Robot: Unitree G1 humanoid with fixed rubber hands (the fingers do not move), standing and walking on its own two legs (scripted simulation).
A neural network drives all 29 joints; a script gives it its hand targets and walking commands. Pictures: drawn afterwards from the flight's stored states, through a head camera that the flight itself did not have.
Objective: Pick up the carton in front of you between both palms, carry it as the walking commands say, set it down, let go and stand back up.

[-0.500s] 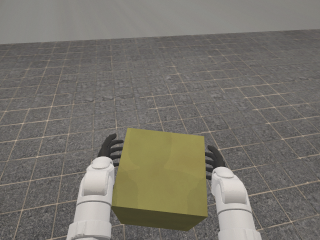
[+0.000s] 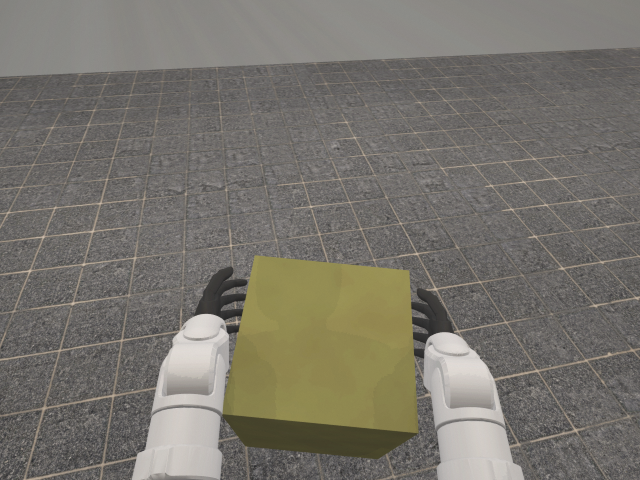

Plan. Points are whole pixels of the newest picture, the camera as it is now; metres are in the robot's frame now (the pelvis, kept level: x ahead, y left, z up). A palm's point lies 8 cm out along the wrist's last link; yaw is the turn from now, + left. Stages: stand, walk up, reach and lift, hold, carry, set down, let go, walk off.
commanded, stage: carry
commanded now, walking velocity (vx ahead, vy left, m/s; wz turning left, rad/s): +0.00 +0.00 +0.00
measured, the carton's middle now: (321, 365) +0.30 +0.01 -0.06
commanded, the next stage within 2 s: hold in 1.20 s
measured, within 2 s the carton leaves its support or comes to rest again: neither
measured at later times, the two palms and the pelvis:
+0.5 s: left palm (216, 331) +0.29 +0.14 +0.05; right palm (449, 350) +0.28 -0.15 +0.04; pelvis -0.01 -0.01 +0.00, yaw +0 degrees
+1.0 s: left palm (225, 334) +0.28 +0.13 +0.05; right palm (459, 352) +0.28 -0.17 +0.04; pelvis -0.01 -0.02 +0.00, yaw +0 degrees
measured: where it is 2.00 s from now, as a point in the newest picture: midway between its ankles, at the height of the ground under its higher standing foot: outside the picture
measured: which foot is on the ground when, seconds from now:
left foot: down 0.00-1.00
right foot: down 0.00-1.00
